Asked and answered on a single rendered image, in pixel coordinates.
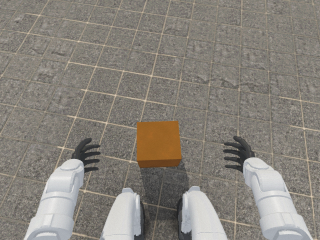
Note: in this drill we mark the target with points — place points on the left robot foot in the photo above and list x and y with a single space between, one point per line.
142 219

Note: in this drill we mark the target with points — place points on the robot left forearm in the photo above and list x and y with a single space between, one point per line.
54 217

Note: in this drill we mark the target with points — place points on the carton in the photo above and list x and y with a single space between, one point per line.
158 144

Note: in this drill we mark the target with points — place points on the left robot hand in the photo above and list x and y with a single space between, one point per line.
81 154

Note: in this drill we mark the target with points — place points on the robot right forearm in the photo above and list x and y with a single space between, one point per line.
279 219

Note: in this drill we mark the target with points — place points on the right robot hand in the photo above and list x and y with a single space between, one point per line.
244 153

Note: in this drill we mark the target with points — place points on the robot left thigh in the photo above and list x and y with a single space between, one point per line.
119 224

